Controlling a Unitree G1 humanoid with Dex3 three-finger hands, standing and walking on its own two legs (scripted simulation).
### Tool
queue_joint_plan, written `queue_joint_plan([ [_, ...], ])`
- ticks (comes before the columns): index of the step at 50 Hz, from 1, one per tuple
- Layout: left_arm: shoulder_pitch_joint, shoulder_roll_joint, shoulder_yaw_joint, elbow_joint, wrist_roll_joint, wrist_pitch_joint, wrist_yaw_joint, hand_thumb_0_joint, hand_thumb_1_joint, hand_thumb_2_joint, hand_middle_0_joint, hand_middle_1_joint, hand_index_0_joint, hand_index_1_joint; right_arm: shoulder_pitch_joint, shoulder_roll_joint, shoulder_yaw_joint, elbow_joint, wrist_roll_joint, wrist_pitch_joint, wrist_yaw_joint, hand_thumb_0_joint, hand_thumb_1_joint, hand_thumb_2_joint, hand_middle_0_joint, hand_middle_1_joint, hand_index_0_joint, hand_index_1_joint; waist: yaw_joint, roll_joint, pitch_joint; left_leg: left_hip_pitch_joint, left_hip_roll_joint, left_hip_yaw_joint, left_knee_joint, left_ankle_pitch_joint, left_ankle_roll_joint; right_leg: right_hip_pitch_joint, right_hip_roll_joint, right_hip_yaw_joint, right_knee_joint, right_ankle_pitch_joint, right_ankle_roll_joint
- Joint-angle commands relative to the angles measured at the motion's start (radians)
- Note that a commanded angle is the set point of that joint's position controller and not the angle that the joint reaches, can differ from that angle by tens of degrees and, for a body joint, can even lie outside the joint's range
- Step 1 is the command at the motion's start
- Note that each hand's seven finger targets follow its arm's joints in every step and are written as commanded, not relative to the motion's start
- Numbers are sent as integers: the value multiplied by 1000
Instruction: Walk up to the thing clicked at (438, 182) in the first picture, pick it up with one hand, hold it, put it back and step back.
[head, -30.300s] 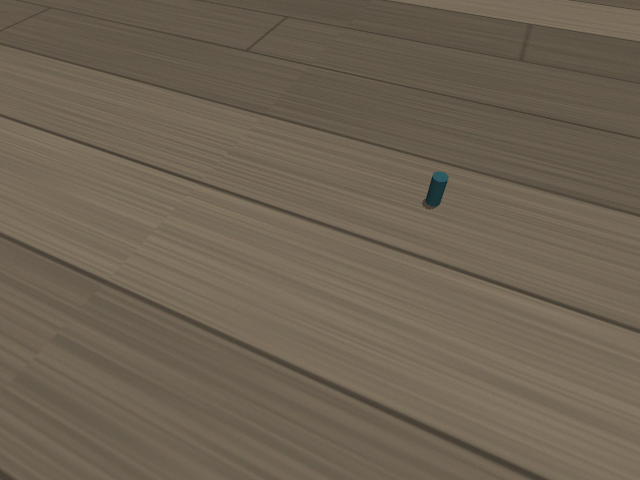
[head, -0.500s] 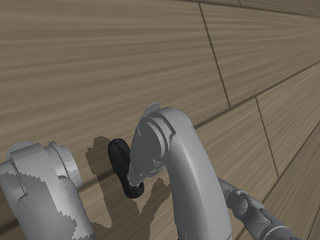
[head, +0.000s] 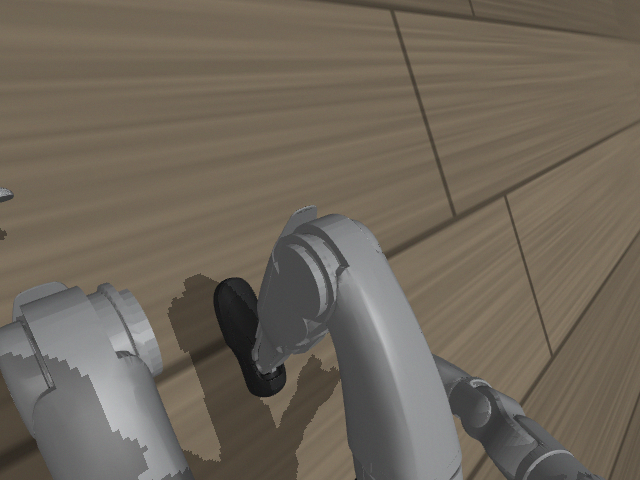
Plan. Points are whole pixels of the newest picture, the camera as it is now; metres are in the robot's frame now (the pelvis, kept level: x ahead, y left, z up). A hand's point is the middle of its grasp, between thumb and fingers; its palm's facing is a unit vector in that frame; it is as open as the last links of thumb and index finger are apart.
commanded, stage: withdraw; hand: left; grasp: from the side
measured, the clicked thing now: out of the picture +0.48 +0.24 -0.24
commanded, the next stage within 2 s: rise in 0.26 s
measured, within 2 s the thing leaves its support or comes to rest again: neither
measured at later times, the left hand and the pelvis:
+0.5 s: hand out of the picture +0.45 +0.33 -0.13, palm faces +0.19 -0.97 -0.17, open 17.0 cm; pelvis +0.00 +0.00 +0.02, yaw +3 degrees
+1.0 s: hand out of the picture +0.33 +0.33 +0.04, palm faces +0.19 -0.88 -0.44, open 16.9 cm; pelvis +0.03 -0.01 +0.14, yaw +11 degrees
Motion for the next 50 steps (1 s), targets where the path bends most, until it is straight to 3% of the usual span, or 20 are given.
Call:
queue_joint_plan([
  [1,-242,142,34,-158,2,-72,0,0,-450,221,-222,-192,-209,-204,78,-378,-115,10,-2,21,-19,0,-903,-902,201,300,201,300,-120,602,-567,406,80,36,-375,163,-43,334,41,-92,-104,129,-76],
  [5,-244,277,128,-313,5,-59,-9,0,-485,164,-157,-120,-139,-135,98,-377,-129,16,2,35,-25,0,-911,-904,201,300,201,300,-62,705,-674,479,87,62,-375,245,-51,382,37,-69,-90,177,-81],
  [9,-237,339,183,-406,13,10,-38,0,-458,128,-145,-84,-125,-100,131,-378,-166,13,20,55,-37,0,-916,-906,201,300,201,300,-40,776,-731,515,93,80,-402,275,-56,377,30,-49,-93,181,-87],
  [13,-177,223,135,-394,-9,122,-124,0,-486,116,-169,-98,-151,-112,160,-361,-210,4,61,66,-49,0,-916,-906,201,300,200,300,-40,727,-705,433,90,99,-431,226,-45,337,27,-38,-104,147,-91],
  [16,-131,48,-23,-335,-25,200,-223,0,-460,126,-199,-137,-192,-139,196,-345,-231,15,95,63,-59,0,-900,-900,201,301,200,301,-81,601,-626,346,83,91,-437,143,-26,276,26,-45,-128,99,-87],
  [19,-162,71,-6,-346,-57,250,-276,0,-477,86,-78,-41,-83,-34,203,-348,-255,8,128,61,-70,0,-839,-900,198,304,200,304,-58,519,-605,298,73,87,-441,86,-10,249,19,-38,-145,60,-86],
  [20,-144,186,50,-279,88,313,-216,0,-557,86,-93,-66,-78,-77,237,-307,-294,23,146,79,-61,0,-919,-928,200,303,200,303,29,598,-696,414,75,103,-487,135,-27,210,10,-20,-148,56,-95],
  [21,-219,117,-5,-325,83,340,-196,0,-602,92,-95,-67,-78,-80,252,-304,-301,19,156,89,-58,0,-977,-929,200,303,200,303,-5,618,-712,420,80,99,-489,134,-30,184,12,-23,-142,55,-97],
  [23,-263,167,32,-394,102,375,-185,0,-611,111,-95,-82,-74,-99,274,-308,-323,16,179,103,-59,0,-970,-930,198,303,200,303,7,657,-753,472,81,89,-518,134,-35,158,2,-16,-132,51,-98],
  [26,-379,411,173,-674,149,443,-149,0,-611,109,-111,-80,-89,-99,306,-283,-364,-11,207,126,-64,0,-1004,-941,198,304,200,304,124,841,-1012,619,78,126,-557,223,-47,198,-8,37,-112,74,-109],
  [27,-337,408,170,-656,164,475,-143,0,-611,113,-114,-84,-91,-104,311,-266,-375,-13,219,133,-67,0,-1020,-945,199,303,201,303,132,872,-1015,635,80,132,-576,216,-48,175,-8,52,-110,59,-110],
  [29,-307,338,145,-615,170,530,-138,0,-451,131,-70,-80,-69,-81,332,-263,-398,8,227,143,-72,0,-896,-902,201,301,201,301,108,831,-920,581,76,151,-589,187,-43,145,-4,65,-124,50,-115],
  [30,-240,343,185,-634,171,551,-126,0,-455,115,-67,-76,-66,-76,347,-254,-411,4,234,146,-77,0,-896,-902,201,301,201,301,131,819,-944,596,71,162,-592,234,-45,165,-6,74,-134,74,-116],
  [32,-180,279,161,-676,172,602,-123,0,-482,101,-67,-73,-66,-74,350,-228,-437,-18,251,148,-83,0,-896,-902,201,301,201,301,166,809,-986,587,65,193,-606,236,-40,182,-6,92,-158,69,-119],
  [35,-23,38,53,-687,158,681,-135,0,-470,112,-76,-83,-76,-84,377,-210,-498,-31,281,146,-83,0,-896,-902,201,301,201,301,171,738,-992,595,61,188,-670,218,-39,154,-12,94,-193,48,-121],
  [38,151,-98,-19,-755,137,770,-136,0,-515,84,-68,-72,-67,-72,399,-196,-552,-33,319,141,-84,0,-895,-902,201,301,201,301,197,624,-1011,611,51,186,-725,191,-30,148,-18,109,-260,23,-122],
  [41,181,-101,-26,-947,119,841,-119,0,-534,74,-68,-70,-67,-71,413,-170,-584,-49,355,143,-95,0,-895,-902,201,301,201,301,215,513,-1076,629,44,195,-772,173,-10,240,-18,138,-347,21,-119],
  [43,189,-37,14,-1151,106,874,-100,0,-491,99,-74,-79,-73,-79,405,-157,-605,-77,377,145,-110,0,-895,-902,201,301,201,301,250,486,-1157,654,40,211,-815,143,2,368,-20,160,-408,12,-115],
  [46,352,-62,16,-1195,94,942,-65,0,-413,144,-81,-91,-80,-92,371,-132,-620,-123,402,134,-144,0,-895,-902,201,301,201,301,261,387,-1097,664,41,229,-905,37,18,491,-19,187,-523,-67,-103],
  [50,383,-104,0,-1290,86,998,-17,0,-422,148,-97,-106,-97,-107,342,-79,-612,-135,412,99,-192,0,-896,-902,201,301,201,301,276,428,-1046,765,48,243,-1021,15,11,575,-20,211,-621,-95,-103],
])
